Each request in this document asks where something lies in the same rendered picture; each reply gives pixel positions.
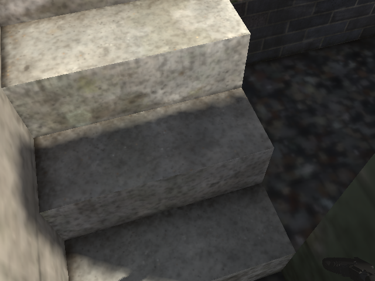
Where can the right robot hand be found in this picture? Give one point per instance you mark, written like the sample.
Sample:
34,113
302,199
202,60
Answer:
357,269

